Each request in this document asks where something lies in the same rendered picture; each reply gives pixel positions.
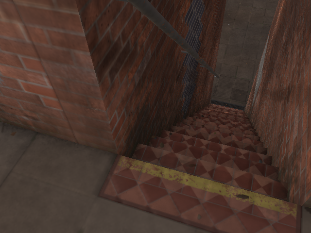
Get stairs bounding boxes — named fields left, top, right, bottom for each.
left=131, top=103, right=289, bottom=202

